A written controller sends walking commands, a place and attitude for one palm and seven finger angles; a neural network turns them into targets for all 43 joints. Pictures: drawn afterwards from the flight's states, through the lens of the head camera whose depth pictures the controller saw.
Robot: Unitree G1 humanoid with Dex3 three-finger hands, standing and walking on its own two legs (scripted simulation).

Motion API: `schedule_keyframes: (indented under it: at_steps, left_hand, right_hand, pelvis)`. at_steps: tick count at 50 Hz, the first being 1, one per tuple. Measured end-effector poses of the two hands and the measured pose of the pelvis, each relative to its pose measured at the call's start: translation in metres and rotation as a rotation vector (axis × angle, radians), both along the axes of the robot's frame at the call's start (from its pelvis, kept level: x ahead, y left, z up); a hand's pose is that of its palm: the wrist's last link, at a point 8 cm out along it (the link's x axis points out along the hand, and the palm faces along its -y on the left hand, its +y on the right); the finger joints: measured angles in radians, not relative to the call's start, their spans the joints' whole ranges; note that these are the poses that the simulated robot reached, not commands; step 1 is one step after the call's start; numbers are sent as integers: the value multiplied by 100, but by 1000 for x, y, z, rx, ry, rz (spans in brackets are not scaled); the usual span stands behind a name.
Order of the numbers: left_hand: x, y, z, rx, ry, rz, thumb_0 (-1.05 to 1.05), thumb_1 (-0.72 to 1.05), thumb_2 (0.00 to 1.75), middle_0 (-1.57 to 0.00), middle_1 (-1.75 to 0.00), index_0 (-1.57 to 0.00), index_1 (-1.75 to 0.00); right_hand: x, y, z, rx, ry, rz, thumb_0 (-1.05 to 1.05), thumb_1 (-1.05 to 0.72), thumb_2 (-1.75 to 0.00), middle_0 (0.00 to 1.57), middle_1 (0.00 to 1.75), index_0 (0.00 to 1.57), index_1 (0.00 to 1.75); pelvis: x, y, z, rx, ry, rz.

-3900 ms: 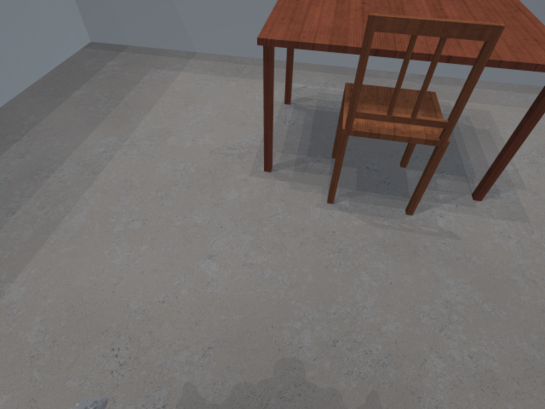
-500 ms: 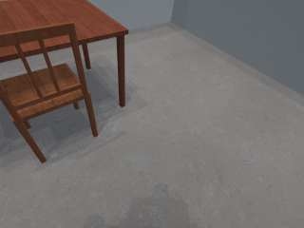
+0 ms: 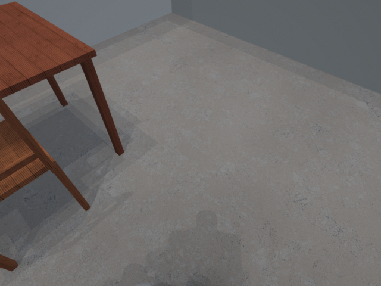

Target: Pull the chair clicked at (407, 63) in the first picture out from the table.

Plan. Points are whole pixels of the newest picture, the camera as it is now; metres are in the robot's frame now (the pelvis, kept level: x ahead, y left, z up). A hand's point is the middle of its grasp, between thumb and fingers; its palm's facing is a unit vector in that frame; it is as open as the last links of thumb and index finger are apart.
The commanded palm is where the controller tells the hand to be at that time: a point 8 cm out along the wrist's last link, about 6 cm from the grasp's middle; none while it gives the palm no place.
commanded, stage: turn to face it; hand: left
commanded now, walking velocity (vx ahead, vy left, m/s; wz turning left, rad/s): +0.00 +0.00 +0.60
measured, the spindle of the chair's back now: out of the picture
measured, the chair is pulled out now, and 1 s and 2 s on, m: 0.00 0.00 0.00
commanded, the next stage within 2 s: take the last steps up to it in 1.40 s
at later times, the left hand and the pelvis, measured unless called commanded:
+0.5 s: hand out of the picture +0.12 +0.24 -0.17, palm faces +0.28 -0.94 -0.21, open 7.4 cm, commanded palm none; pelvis +0.11 +0.04 +0.00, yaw +13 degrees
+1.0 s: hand out of the picture +0.11 +0.18 -0.13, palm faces +0.52 -0.80 -0.29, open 7.4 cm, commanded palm none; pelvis +0.14 -0.03 +0.02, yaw +32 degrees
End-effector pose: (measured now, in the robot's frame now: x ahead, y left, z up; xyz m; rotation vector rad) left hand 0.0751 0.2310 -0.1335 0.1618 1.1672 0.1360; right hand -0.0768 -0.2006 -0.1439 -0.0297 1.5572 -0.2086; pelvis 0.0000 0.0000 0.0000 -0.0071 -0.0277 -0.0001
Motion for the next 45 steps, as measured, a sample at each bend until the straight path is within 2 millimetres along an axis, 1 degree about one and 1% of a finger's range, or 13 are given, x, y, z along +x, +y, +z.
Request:
schedule_keyframes:
  at_steps: [4,6,8,11,15,18,21,26,32,35,39,41,45]
  left_hand:
    - [15,4,12,31,22,10,0,94,89,-20,-30,-20,-30]
    - [20,5,15,31,29,24,0,95,89,-20,-30,-20,-30]
    - [25,8,15,25,31,49,0,95,89,-20,-30,-20,-30]
    - [27,12,10,7,39,99,1,95,89,-20,-30,-20,-30]
    - [23,20,-5,-26,72,175,1,93,89,-20,-30,-20,-30]
    - [16,32,-22,-48,115,228,1,92,89,-20,-30,-20,-30]
    - [13,44,-24,-36,150,256,1,91,89,-20,-30,-20,-30]
    - [25,62,-5,-2,110,303,1,91,89,-20,-30,-20,-30]
    - [39,68,16,52,46,355,1,91,89,-20,-30,-19,-30]
    - [45,62,23,76,15,376,1,91,89,-20,-30,-19,-30]
    - [50,45,30,109,-36,411,1,90,89,-20,-30,-19,-30]
    - [45,33,32,126,-52,430,1,90,89,-20,-30,-19,-30]
    - [26,8,40,121,-31,488,1,90,89,-20,-30,-20,-30]
  right_hand:
    - [100,-14,6,-28,-207,42,1,-91,-89,19,30,19,29]
    - [135,-21,10,-55,-253,72,2,-94,-89,19,30,19,29]
    - [166,-25,14,-63,-285,107,2,-95,-89,19,30,19,29]
    - [205,-23,18,-67,-304,172,2,-94,-89,19,30,19,29]
    - [254,-8,20,-72,-316,268,1,-93,-90,19,30,19,29]
    - [287,6,15,-85,-356,324,1,-92,-89,19,30,19,29]
    - [305,17,16,-85,-381,353,1,-91,-89,19,30,19,29]
    - [319,26,24,-68,-360,399,1,-91,-89,20,30,20,29]
    - [337,24,26,-34,-354,442,1,-90,-89,20,30,20,29]
    - [347,14,23,-23,-353,460,1,-90,-89,20,30,20,30]
    - [363,-7,12,-8,-348,492,1,-90,-89,20,30,20,30]
    - [373,-17,6,-3,-344,511,1,-90,-89,20,30,20,30]
    - [392,-26,10,-1,-330,573,1,-90,-89,20,30,19,29]
  pelvis:
    - [28,-1,11,-5,10,16]
    - [41,1,13,-9,9,34]
    - [54,4,14,-12,5,53]
    - [71,10,13,-17,-4,87]
    - [92,22,6,-21,-13,139]
    - [106,35,-7,-20,-10,171]
    - [109,41,-8,-12,-8,192]
    - [115,42,4,-18,9,241]
    - [123,31,11,-29,28,311]
    - [128,19,11,-27,31,350]
    - [133,-2,5,-10,34,407]
    - [135,-11,2,-7,28,439]
    - [139,-20,10,17,16,497]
